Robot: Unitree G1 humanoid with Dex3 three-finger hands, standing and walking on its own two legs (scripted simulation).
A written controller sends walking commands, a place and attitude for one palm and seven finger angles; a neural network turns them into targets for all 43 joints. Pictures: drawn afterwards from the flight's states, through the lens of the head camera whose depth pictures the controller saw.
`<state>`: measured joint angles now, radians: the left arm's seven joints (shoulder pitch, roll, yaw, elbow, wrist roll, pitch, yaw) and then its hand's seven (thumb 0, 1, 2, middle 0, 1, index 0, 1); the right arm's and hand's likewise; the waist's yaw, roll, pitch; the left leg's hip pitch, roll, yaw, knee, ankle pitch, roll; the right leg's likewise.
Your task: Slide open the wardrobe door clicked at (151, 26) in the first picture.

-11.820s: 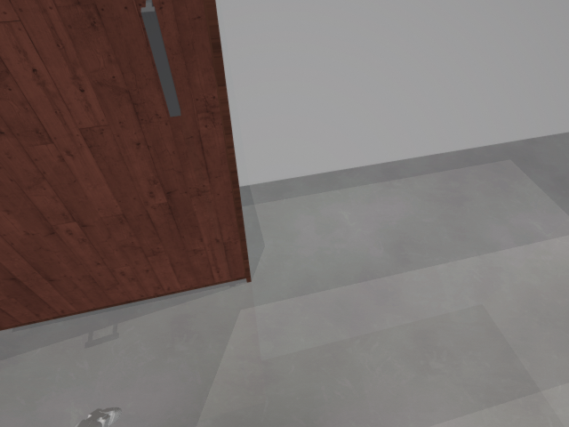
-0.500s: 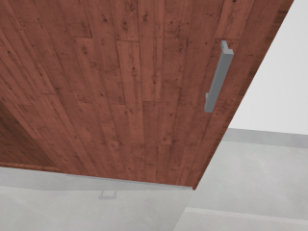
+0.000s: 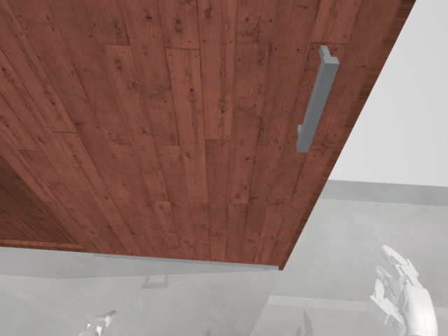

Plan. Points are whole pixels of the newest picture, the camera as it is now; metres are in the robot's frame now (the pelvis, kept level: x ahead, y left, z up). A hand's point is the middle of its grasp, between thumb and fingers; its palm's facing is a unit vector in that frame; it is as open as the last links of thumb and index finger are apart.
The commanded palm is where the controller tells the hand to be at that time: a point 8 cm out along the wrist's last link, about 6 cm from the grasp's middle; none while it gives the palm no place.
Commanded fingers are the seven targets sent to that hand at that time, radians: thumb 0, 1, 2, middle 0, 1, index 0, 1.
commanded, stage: raise the hand with hooked fingers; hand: right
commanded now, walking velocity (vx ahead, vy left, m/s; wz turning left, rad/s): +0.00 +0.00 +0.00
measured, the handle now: (312, 103) +0.50 -0.12 +0.17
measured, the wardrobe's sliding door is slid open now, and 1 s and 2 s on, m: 0.00 0.00 0.00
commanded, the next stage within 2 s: move the hooked fingers beside the handle in 1.94 s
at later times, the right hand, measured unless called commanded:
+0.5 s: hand (384, 297) +0.20 -0.23 +0.03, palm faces +0.00 +1.00 -0.08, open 10.0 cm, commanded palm +0.17 -0.28 +0.05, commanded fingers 0.00 -0.11 -0.56 0.26 0.81 0.26 0.81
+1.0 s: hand (432, 255) +0.24 -0.27 +0.11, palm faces +0.05 +1.00 -0.08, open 12.9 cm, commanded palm +0.20 -0.31 +0.13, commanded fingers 0.00 0.48 -0.31 0.30 1.18 0.30 1.18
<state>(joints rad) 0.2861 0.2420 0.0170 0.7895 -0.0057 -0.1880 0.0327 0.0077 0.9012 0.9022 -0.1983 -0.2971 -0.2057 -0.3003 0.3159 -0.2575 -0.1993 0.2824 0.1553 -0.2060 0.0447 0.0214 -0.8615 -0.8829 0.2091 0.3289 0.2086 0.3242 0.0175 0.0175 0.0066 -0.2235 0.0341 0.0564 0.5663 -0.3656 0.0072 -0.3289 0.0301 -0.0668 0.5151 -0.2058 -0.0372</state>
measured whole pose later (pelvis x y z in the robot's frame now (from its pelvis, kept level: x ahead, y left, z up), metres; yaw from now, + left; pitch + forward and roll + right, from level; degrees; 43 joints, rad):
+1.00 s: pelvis -0.01 -0.01 -0.01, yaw -1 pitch +2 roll +2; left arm 0.23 0.25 -0.06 0.60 -0.06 -0.28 0.11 0.01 0.90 0.90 -0.20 -0.30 -0.21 -0.30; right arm 0.15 -0.41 -0.39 0.01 0.36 -0.06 0.40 0.00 0.26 -0.41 0.29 1.04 0.29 1.04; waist -0.04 -0.03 -0.05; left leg -0.27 0.00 0.08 0.62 -0.38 0.01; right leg -0.43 -0.01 -0.03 0.67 -0.28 -0.04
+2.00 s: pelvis +0.00 +0.02 +0.00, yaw +0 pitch -2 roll +1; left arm 0.21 0.27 -0.08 0.61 -0.10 -0.21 0.11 0.01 0.90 0.90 -0.20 -0.30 -0.21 -0.30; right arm -0.10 -0.48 -0.46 0.10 0.34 0.19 0.43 -0.01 0.50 -0.30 0.30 1.20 0.30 1.20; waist -0.04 -0.06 -0.03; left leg -0.12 -0.02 0.08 0.47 -0.32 0.03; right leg -0.26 -0.02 -0.03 0.51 -0.21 -0.01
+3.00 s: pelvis +0.00 +0.01 +0.01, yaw +1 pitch -1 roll +0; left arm 0.24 0.26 -0.06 0.63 -0.09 -0.12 0.11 0.01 0.90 0.90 -0.20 -0.30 -0.21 -0.30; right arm -0.37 -0.43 -0.35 0.37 0.26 0.16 0.30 -0.01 0.50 -0.30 0.30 1.20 0.30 1.20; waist 0.00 -0.04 -0.03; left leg -0.14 -0.02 0.06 0.46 -0.31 0.03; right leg -0.27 -0.01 -0.05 0.49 -0.21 -0.02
